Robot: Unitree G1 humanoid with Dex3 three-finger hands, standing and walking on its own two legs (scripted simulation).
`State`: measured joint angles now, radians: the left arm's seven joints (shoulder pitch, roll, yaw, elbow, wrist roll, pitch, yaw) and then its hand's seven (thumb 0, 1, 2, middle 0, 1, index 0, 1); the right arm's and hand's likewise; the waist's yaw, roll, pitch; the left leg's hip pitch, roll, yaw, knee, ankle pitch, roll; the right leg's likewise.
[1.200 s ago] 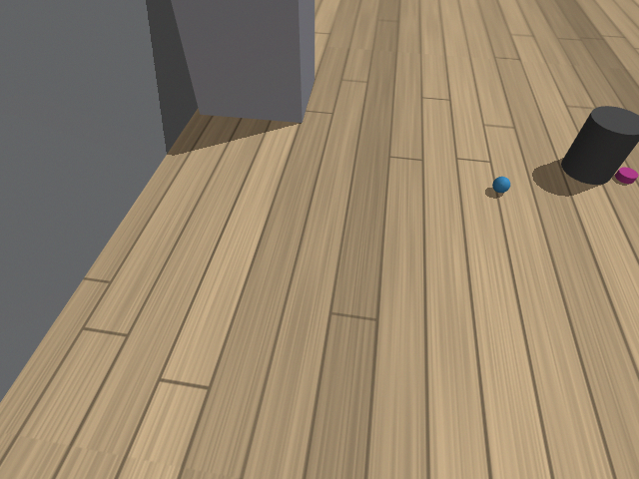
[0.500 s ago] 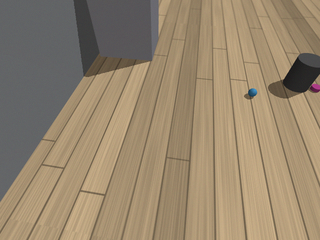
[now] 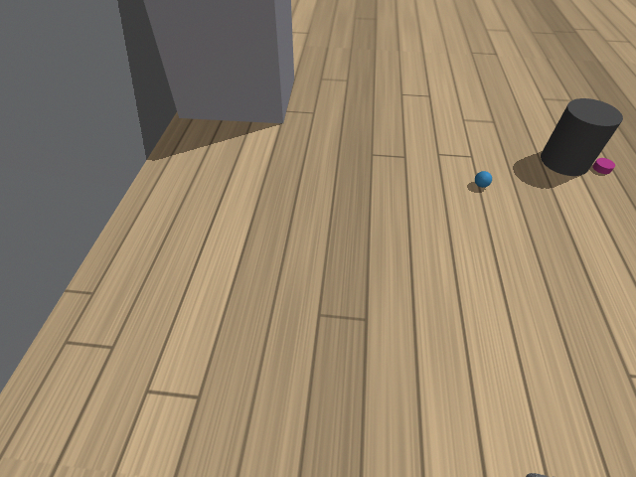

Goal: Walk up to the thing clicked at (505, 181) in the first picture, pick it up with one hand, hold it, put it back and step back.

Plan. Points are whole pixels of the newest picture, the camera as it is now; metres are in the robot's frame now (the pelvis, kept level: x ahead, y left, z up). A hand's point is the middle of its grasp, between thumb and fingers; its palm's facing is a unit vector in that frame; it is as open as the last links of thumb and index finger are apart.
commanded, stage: walk up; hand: left
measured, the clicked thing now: (483, 179) +1.48 -0.74 -0.74
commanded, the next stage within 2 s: none
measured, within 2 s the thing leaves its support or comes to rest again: neither
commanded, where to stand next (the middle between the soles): +1.03 -0.72 m, yaw -35 degrees
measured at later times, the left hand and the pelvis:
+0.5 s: hand (251, 384) +0.28 +0.12 -0.14, palm faces -0.27 -0.90 -0.34, open 7.4 cm; pelvis +0.14 -0.12 -0.01, yaw -18 degrees
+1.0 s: hand (361, 221) +0.63 -0.07 -0.13, palm faces -0.58 -0.73 -0.36, open 7.4 cm; pelvis +0.36 -0.22 -0.01, yaw -31 degrees
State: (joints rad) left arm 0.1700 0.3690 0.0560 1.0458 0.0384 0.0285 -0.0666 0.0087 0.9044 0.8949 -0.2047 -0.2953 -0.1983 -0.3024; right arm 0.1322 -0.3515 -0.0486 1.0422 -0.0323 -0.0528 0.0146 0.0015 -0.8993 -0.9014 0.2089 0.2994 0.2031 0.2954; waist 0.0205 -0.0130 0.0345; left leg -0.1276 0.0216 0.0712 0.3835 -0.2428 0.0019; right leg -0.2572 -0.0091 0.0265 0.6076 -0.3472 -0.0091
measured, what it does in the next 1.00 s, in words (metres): walks ahead, turning right: right foot, then left foot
